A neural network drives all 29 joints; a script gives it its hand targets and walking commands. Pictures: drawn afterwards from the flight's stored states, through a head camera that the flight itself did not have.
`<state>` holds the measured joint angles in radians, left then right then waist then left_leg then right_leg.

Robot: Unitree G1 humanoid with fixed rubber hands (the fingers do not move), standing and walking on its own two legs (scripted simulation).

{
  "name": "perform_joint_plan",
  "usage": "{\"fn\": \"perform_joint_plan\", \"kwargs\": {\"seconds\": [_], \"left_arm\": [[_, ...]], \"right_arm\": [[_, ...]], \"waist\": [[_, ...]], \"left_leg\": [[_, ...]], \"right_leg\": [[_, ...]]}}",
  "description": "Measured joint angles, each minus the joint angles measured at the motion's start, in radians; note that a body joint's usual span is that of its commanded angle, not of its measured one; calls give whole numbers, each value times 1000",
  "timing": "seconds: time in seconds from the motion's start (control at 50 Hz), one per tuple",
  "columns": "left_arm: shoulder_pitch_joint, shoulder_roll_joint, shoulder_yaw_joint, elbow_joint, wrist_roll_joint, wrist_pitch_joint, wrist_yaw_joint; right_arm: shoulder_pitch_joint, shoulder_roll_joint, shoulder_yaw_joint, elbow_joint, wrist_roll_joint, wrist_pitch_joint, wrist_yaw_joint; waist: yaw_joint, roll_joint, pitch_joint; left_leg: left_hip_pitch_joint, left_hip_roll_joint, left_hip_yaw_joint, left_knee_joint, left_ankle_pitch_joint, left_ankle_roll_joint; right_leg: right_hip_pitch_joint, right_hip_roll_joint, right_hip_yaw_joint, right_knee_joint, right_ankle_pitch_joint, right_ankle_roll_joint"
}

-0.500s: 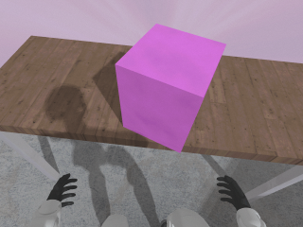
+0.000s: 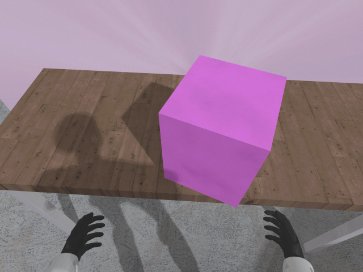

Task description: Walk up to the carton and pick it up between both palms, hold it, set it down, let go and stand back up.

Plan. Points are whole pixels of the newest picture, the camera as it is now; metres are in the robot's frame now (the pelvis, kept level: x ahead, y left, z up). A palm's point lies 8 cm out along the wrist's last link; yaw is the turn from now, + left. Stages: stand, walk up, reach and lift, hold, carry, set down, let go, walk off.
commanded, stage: reach and lift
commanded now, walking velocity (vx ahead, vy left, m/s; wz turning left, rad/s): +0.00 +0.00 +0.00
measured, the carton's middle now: (218, 133) +0.39 -0.06 +0.06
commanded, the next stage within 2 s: none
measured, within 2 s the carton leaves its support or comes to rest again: neither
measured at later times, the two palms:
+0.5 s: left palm (75, 232) +0.18 +0.25 -0.01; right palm (286, 242) +0.16 -0.17 +0.01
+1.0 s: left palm (65, 234) +0.17 +0.25 +0.04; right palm (299, 261) +0.13 -0.17 +0.05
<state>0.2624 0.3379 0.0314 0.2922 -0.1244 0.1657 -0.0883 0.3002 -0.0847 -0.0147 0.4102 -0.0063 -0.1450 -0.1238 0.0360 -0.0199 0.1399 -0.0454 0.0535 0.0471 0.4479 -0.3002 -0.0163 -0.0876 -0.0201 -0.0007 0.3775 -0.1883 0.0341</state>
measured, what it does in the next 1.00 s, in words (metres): stands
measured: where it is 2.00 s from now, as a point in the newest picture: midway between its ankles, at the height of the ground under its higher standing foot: outside the picture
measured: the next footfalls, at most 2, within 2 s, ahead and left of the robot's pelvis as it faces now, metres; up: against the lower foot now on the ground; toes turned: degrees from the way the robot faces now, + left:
none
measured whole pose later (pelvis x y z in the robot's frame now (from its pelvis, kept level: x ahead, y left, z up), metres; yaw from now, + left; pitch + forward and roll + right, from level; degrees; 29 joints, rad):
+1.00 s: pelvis -0.02 +0.02 +0.00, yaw -1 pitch -12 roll -1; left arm 0.36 0.39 0.01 -0.11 -0.26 0.10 -0.14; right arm 0.57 0.02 0.06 -0.27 0.10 0.08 -0.30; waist 0.03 -0.01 0.17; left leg 0.05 0.04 0.08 0.44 -0.29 0.01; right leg 0.01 -0.03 0.03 0.34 -0.15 0.04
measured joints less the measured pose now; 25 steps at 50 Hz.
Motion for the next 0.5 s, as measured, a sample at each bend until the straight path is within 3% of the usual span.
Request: {"fn": "perform_joint_plan", "kwargs": {"seconds": [0.18, 0.5], "left_arm": [[36, -32, -38, -92, -1, -32, 5], [138, -11, -34, -305, -24, -45, -37]], "right_arm": [[43, -25, -16, -93, 44, -15, 1], [193, 36, 50, -374, 111, 26, -76]], "waist": [[-10, 4, -21], [-2, -2, 0]], "left_leg": [[37, -6, 15, -2, -27, 20], [84, -6, 26, -24, -27, 25]], "right_leg": [[55, -5, 13, -50, 4, 9], [110, -5, 23, -100, 23, 20]]}}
